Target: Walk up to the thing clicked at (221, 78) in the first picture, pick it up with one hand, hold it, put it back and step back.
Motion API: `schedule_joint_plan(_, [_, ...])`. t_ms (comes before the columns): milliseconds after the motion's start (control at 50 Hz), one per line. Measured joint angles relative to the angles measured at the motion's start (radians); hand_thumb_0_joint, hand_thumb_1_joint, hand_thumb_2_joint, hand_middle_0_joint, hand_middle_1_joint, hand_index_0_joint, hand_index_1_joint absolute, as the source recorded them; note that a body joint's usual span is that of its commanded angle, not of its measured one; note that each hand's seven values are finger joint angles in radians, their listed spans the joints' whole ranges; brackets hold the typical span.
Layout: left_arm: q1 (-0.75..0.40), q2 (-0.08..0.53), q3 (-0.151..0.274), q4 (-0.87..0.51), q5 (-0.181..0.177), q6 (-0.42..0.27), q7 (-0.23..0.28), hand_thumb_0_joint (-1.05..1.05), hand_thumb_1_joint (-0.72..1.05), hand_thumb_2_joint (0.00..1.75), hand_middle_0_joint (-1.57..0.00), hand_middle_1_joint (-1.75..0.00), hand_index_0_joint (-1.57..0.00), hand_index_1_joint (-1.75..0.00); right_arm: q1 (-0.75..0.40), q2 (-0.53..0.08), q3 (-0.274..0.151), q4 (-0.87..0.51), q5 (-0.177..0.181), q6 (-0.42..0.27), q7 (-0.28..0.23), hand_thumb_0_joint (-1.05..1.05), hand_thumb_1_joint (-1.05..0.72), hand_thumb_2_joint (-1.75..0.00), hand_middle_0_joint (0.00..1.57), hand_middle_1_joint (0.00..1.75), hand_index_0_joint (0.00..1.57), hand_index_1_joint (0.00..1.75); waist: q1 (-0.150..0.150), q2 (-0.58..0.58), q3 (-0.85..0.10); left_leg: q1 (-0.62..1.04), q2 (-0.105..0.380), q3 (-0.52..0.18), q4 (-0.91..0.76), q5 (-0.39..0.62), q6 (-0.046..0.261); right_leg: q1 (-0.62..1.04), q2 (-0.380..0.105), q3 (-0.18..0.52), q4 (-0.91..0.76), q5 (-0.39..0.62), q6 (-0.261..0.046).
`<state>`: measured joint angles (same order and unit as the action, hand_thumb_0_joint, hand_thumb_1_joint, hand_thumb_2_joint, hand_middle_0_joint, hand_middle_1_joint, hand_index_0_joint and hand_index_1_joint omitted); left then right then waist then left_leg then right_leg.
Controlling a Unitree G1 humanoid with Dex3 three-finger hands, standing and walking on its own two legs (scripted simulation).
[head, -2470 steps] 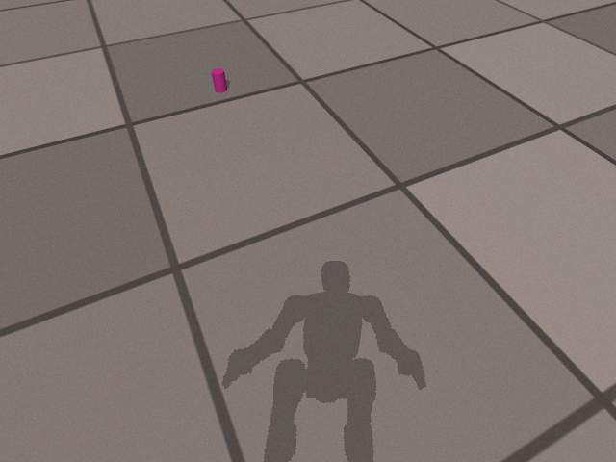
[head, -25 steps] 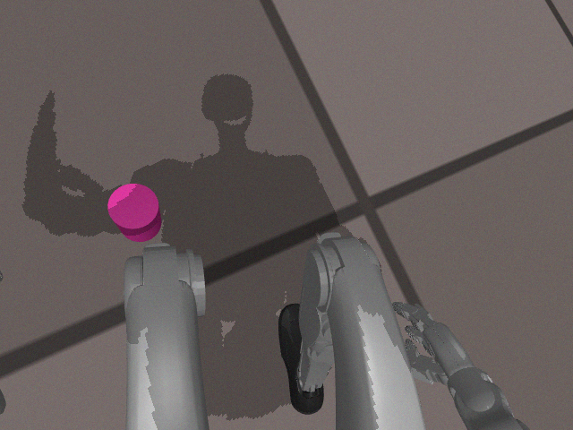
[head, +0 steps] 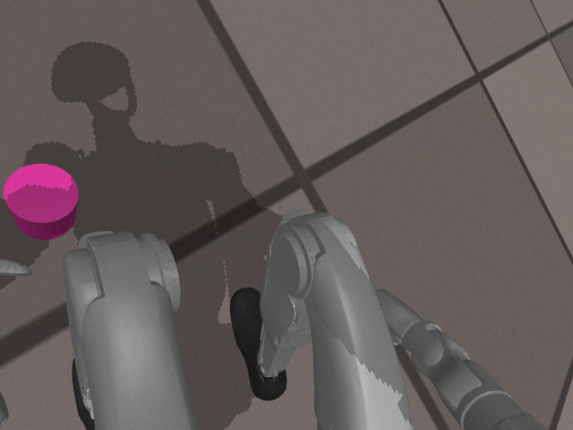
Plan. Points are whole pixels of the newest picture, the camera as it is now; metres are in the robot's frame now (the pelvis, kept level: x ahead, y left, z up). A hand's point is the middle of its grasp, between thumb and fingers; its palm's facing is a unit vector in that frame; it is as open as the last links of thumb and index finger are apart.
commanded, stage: close in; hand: left
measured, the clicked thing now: (44, 205) +0.41 +0.22 -0.22
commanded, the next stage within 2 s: close in 0.56 s
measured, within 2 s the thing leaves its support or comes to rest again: leaves its support in 0.94 s
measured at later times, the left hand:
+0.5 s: hand (19, 206) +0.39 +0.24 -0.17, palm faces +0.15 -0.99 +0.02, open 16.2 cm
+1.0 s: hand (33, 198) +0.40 +0.23 -0.18, palm faces +0.19 -0.98 +0.00, open 11.7 cm
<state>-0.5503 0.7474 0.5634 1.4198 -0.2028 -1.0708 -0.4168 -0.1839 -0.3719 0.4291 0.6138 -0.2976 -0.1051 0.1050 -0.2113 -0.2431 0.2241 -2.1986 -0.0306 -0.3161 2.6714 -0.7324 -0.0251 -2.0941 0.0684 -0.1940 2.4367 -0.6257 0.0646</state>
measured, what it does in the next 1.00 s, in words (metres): stands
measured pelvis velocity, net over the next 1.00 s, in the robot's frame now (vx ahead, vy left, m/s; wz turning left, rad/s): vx -0.01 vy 0.01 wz -0.06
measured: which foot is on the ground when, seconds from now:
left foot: down 0.00-1.00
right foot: down 0.00-1.00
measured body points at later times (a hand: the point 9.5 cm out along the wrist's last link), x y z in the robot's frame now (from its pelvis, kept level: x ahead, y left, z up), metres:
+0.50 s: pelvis -0.02 +0.01 +0.00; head +0.19 +0.22 +0.34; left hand +0.38 +0.30 -0.17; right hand +0.14 -0.23 -0.01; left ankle +0.08 +0.12 -0.25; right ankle +0.14 -0.13 -0.24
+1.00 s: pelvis -0.01 +0.01 +0.00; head +0.21 +0.20 +0.33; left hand +0.39 +0.28 -0.18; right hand +0.16 -0.23 -0.02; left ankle +0.08 +0.12 -0.25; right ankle +0.14 -0.13 -0.25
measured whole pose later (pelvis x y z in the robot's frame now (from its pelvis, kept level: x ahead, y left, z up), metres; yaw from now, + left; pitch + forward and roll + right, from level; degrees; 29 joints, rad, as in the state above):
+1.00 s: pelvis -0.01 +0.01 +0.00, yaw -4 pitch +9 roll -20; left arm -0.57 0.78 0.37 1.49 -0.04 -1.24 0.06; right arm -0.21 -0.36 0.54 0.57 -0.40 -0.04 0.19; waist -0.26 -0.29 0.31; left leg -2.17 -0.02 -0.41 2.70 -0.73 -0.01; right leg -2.04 0.10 -0.26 2.38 -0.58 0.08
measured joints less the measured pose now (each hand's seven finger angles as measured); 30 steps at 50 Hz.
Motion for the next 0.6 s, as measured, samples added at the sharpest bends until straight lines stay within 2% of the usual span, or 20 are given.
schedule_joint_plan(160, [0.016,0.006,-0.078,0.014,0.081,-0.054,0.145,-0.01,-0.44,0.06,-0.05,-0.11,-0.08,-0.08,0.001,-0.01,0.03,-0.025,-0.034,0.033,0.026,0.0,-0.9,-0.89,0.21,0.3,0.21,0.3,-0.013,-0.008,0.033,0.011,-0.005,-0.028,0.012,0.027,0.017,0.039,0.008,-0.027,-0.02,0.023,-0.011])
schedule_joint_plan(300, [0.03,0.01,-0.133,0.024,0.079,-0.09,0.228,-0.01,-0.4,0.12,-0.11,-0.17,-0.14,-0.13,0.027,-0.024,0.059,-0.022,-0.053,0.047,0.046,0.0,-0.89,-0.89,0.21,0.3,0.21,0.3,-0.02,-0.014,0.05,0.013,-0.001,-0.035,0.011,0.043,0.037,0.058,0.017,-0.036,-0.039,0.038,-0.007])
schedule_joint_plan(380, [0.017,0.02,-0.16,0.046,0.097,-0.109,0.281,-0.01,-0.38,0.14,-0.12,-0.19,-0.16,-0.15,0.04,-0.023,0.071,-0.024,-0.067,0.051,0.055,0.0,-0.89,-0.89,0.21,0.3,0.21,0.3,-0.029,-0.025,0.052,0.019,0.002,-0.044,0.015,0.038,0.04,0.066,0.021,-0.044,-0.045,0.039,-0.009])
schedule_joint_plan(460, [0.003,0.027,-0.172,0.06,0.121,-0.127,0.326,-0.01,-0.38,0.16,-0.13,-0.19,-0.16,-0.16,0.045,-0.019,0.082,-0.033,-0.078,0.055,0.063,0.0,-0.89,-0.89,0.21,0.3,0.21,0.3,-0.04,-0.034,0.058,0.025,0.003,-0.056,0.02,0.029,0.04,0.073,0.025,-0.052,-0.049,0.037,-0.008])
schedule_joint_plan(600, [0.005,0.035,-0.165,0.071,0.161,-0.147,0.402,-0.01,-0.37,0.18,-0.13,-0.18,-0.14,-0.16,0.033,-0.009,0.094,-0.05,-0.096,0.064,0.072,0.0,-0.89,-0.9,0.21,0.3,0.21,0.3,-0.047,-0.043,0.079,0.032,0.005,-0.075,0.026,0.014,0.035,0.079,0.03,-0.066,-0.056,0.035,-0.009])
